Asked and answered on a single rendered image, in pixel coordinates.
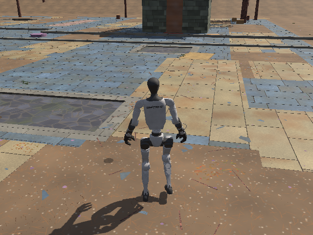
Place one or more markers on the right robot forearm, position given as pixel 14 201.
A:
pixel 180 127

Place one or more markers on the right robot thigh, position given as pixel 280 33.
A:
pixel 167 145

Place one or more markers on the left robot forearm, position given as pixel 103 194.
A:
pixel 130 129

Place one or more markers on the right robot hand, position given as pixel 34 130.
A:
pixel 180 136

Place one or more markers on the left robot hand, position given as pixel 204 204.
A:
pixel 128 138

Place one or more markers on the right robot upper arm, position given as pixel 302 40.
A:
pixel 169 102

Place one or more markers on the left robot upper arm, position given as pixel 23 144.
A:
pixel 139 104

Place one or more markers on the right robot foot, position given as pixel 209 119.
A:
pixel 169 190

